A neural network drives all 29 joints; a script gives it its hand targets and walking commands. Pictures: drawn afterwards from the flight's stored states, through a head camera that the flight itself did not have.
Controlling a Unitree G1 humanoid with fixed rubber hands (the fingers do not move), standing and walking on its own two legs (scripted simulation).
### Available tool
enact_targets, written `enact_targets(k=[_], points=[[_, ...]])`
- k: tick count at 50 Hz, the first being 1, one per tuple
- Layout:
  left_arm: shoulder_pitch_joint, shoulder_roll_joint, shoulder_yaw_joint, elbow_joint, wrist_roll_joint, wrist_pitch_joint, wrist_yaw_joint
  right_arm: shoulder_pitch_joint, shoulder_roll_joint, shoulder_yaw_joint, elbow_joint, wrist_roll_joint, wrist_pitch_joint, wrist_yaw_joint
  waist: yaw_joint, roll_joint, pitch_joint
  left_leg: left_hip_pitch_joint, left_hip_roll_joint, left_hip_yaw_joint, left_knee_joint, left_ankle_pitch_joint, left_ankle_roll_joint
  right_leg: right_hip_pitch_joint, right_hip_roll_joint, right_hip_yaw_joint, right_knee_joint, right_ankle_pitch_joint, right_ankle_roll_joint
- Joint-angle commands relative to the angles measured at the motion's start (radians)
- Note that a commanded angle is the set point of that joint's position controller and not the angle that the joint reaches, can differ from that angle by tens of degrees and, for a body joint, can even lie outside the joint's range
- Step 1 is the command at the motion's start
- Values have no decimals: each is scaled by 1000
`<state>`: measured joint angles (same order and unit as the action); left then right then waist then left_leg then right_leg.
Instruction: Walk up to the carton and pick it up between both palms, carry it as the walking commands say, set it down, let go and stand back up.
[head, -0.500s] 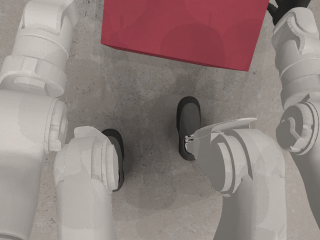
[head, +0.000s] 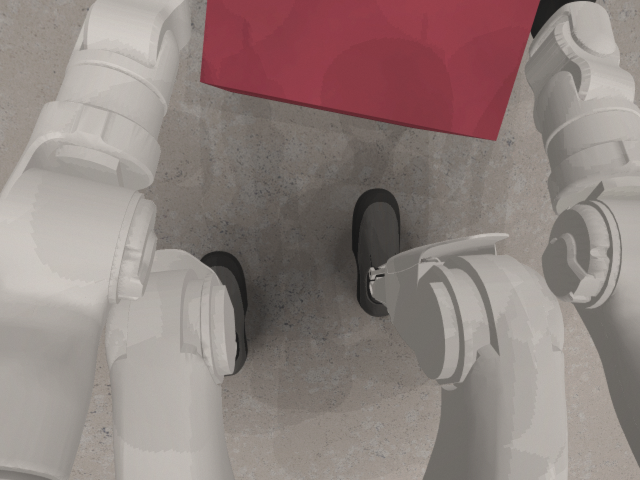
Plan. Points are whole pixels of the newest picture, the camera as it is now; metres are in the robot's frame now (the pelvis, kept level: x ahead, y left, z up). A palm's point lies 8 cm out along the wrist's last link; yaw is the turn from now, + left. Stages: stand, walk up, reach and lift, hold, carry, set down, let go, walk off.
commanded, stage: reach and lift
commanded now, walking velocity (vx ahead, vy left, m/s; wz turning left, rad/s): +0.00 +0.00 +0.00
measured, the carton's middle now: (355, 20) +0.51 -0.10 -0.27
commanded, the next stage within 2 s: none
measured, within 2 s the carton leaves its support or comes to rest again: leaves its support in 0.64 s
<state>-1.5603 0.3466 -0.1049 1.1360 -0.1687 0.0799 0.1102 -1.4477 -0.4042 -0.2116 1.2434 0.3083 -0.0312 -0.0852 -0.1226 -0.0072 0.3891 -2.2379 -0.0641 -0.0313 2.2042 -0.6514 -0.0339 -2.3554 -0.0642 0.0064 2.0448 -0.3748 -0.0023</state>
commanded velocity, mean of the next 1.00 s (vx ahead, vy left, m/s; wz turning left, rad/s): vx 0.00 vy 0.00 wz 0.00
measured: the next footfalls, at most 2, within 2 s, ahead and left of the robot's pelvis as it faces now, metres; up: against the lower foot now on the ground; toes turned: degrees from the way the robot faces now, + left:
none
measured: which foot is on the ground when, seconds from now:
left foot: down 0.00-1.00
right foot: down 0.00-1.00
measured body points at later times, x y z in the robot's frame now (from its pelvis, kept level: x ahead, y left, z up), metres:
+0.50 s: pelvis +0.00 +0.00 -0.01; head +0.38 -0.01 +0.23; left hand +0.58 +0.08 -0.20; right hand +0.51 -0.27 -0.20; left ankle +0.09 +0.12 -0.34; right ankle +0.16 -0.13 -0.34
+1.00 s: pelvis +0.00 +0.00 +0.01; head +0.35 -0.02 +0.29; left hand +0.59 +0.07 -0.13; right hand +0.51 -0.27 -0.14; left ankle +0.09 +0.12 -0.34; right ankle +0.16 -0.13 -0.34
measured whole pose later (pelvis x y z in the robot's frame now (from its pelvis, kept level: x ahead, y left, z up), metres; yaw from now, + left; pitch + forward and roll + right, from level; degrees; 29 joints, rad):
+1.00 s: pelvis +0.00 +0.00 +0.01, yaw +2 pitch +42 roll +0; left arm -1.43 0.26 0.14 0.99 -0.01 0.25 0.09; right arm -1.27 -0.31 -0.35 0.92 0.11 0.23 -0.09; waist -0.15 0.07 0.18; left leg -2.26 -0.11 -0.02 2.16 -0.63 -0.03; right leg -2.37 -0.03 0.05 2.03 -0.40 0.04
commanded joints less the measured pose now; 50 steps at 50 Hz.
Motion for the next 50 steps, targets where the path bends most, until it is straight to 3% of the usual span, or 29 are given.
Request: enact_targets(k=[1, 5, 9, 17, 23, 31, 37, 43, 50], points=[[-308, -143, -44, -119, -11, -23, -44, -271, 103, 71, -108, 7, -12, 34, -45, 119, -1168, 331, -3, 41, -242, 217, 11, 824, 65, -16, -50, 301, 28], [-358, -327, -59, -131, 3, -20, -87, -360, 281, 123, -138, 10, 3, 76, -42, 125, -1167, 329, -12, 48, -242, 219, 12, 823, 77, -19, -51, 300, 28], [-413, -601, -59, -143, 40, -5, -159, -490, 531, 183, -194, -1, 35, 148, -37, 141, -1157, 311, -24, 57, -235, 220, 20, 789, 90, -28, -42, 286, 29], [-384, -758, 8, -165, 103, 37, -228, -516, 662, 171, -249, -41, 92, 227, -40, 175, -1117, 257, -37, 79, -219, 197, 27, 715, 95, -32, -25, 247, 17], [-375, -826, -11, -221, 99, 47, -243, -510, 706, 176, -302, -43, 104, 251, -60, 172, -1143, 274, -46, 71, -208, 231, 31, 702, 98, -45, -9, 274, 13], [-440, -922, -118, -375, 24, 48, -235, -520, 774, 218, -426, -13, 119, 254, -114, 195, -1390, 400, -58, 75, -197, 339, 18, 802, 105, -76, 0, 389, 16], [-457, -971, -134, -401, 5, 71, -232, -518, 797, 214, -462, -36, 155, 264, -147, 209, -1458, 437, -69, 75, -222, 312, 12, 796, 108, -97, -24, 352, 17], [-432, -1010, -83, -353, 28, 111, -240, -559, 821, 208, -537, -78, 196, 283, -150, 165, -1471, 413, -85, 74, -253, 247, 19, 796, 113, -108, -59, 275, 19], [-401, -1037, -18, -323, 74, 151, -259, -551, 897, 205, -595, -125, 252, 307, -128, 108, -1497, 361, -104, 88, -286, 209, 29, 856, 127, -108, -103, 252, 28]])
